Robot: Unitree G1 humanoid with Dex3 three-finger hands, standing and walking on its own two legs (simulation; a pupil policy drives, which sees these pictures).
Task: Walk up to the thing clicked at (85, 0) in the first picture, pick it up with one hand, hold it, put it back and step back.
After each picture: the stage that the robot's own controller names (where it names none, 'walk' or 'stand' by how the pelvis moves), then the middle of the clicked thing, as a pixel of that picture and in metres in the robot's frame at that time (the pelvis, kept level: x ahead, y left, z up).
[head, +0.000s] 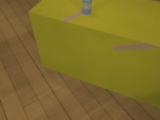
stand; (86, 5) +1.06 -0.02 -0.09
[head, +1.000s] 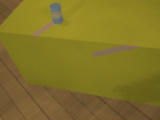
walk; (56, 13) +0.93 +0.21 -0.07
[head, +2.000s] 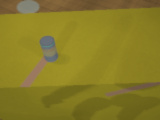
stand; (49, 49) +0.57 +0.18 -0.07
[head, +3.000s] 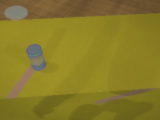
stand; (36, 57) +0.53 +0.22 -0.06
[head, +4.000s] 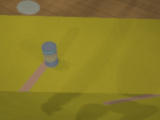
stand; (50, 55) +0.55 +0.17 -0.09
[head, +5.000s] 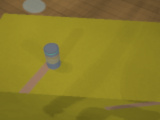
stand; (52, 56) +0.53 +0.16 -0.08
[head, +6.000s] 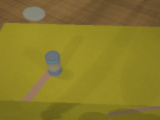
stand; (53, 64) +0.52 +0.15 -0.09
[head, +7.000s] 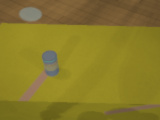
stand; (50, 63) +0.52 +0.16 -0.09
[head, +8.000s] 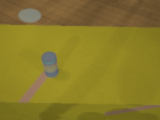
stand; (50, 65) +0.52 +0.16 -0.09
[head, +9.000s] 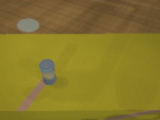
rise first; (48, 72) +0.50 +0.19 -0.09
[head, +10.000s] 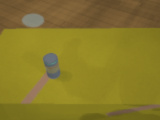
go down; (52, 66) +0.52 +0.18 -0.09
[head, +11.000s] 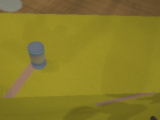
go down; (37, 56) +0.53 +0.17 -0.06
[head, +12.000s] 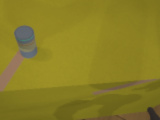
go down; (26, 42) +0.52 +0.17 -0.02
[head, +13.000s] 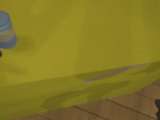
close in; (2, 31) +0.52 +0.19 +0.00
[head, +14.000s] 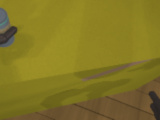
close; out of the picture +0.52 +0.18 +0.02
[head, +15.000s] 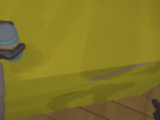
lift; (9, 43) +0.47 +0.18 +0.02
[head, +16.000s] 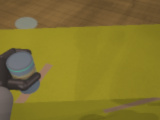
lift; (25, 73) +0.32 +0.18 +0.14
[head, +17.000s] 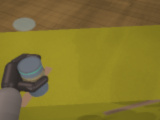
hold; (34, 77) +0.33 +0.16 +0.10
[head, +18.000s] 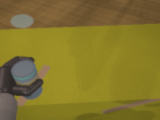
hold; (28, 80) +0.32 +0.18 +0.09
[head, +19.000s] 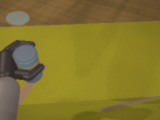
crouch; (29, 64) +0.36 +0.17 +0.11
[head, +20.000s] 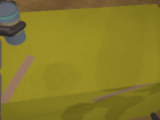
lower; (11, 25) +0.49 +0.19 +0.13
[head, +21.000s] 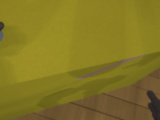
lower; out of the picture +0.53 +0.20 +0.03
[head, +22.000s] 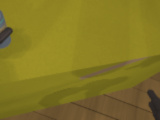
lower; out of the picture +0.52 +0.19 +0.02
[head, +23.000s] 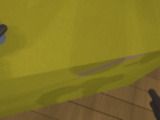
lower; out of the picture +0.53 +0.19 +0.02
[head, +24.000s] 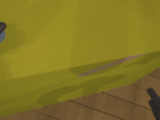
lower; out of the picture +0.53 +0.19 +0.02
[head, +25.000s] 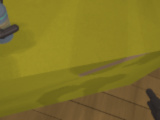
open; out of the picture +0.53 +0.17 +0.02
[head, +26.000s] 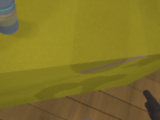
sink last; (4, 13) +0.53 +0.17 +0.03
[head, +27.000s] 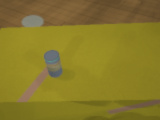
sink last; (53, 64) +0.51 +0.17 -0.04
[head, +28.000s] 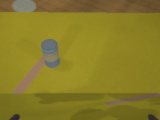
stand; (51, 54) +0.51 +0.16 -0.03
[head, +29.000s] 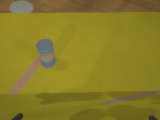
stand; (46, 53) +0.52 +0.17 -0.02
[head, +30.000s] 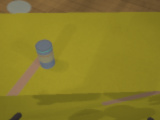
stand; (45, 54) +0.51 +0.17 -0.02
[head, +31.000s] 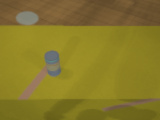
stand; (53, 63) +0.53 +0.16 -0.09
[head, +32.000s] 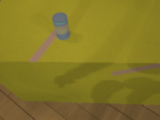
walk; (61, 27) +0.63 +0.13 -0.07
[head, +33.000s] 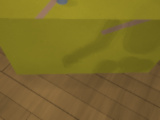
walk; out of the picture +0.93 +0.11 -0.07
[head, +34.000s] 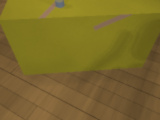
stand; out of the picture +1.12 +0.19 -0.07
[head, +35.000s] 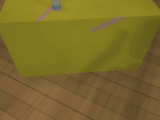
stand; (55, 1) +1.12 +0.20 -0.09
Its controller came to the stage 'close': yes
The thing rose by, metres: 0.21
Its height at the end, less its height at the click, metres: +0.00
